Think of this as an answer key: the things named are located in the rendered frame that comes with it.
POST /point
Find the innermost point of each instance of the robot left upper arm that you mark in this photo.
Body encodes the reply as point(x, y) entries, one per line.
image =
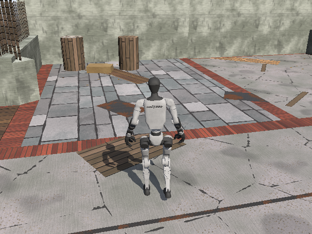
point(136, 112)

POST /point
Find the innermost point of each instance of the right robot foot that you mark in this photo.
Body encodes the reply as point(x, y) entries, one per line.
point(167, 194)

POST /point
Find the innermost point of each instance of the robot right forearm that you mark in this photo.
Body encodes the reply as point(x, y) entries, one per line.
point(179, 127)

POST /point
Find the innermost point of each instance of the right robot hand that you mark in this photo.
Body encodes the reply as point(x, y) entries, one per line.
point(180, 136)

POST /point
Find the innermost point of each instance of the left robot hand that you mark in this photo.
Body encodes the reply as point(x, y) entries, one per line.
point(130, 140)

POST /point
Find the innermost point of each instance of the robot left forearm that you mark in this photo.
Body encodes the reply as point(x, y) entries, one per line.
point(130, 129)

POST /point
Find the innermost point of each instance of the robot right shin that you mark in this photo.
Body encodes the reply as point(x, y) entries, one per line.
point(167, 175)

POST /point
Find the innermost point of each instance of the robot right upper arm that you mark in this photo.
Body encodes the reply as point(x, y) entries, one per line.
point(173, 111)

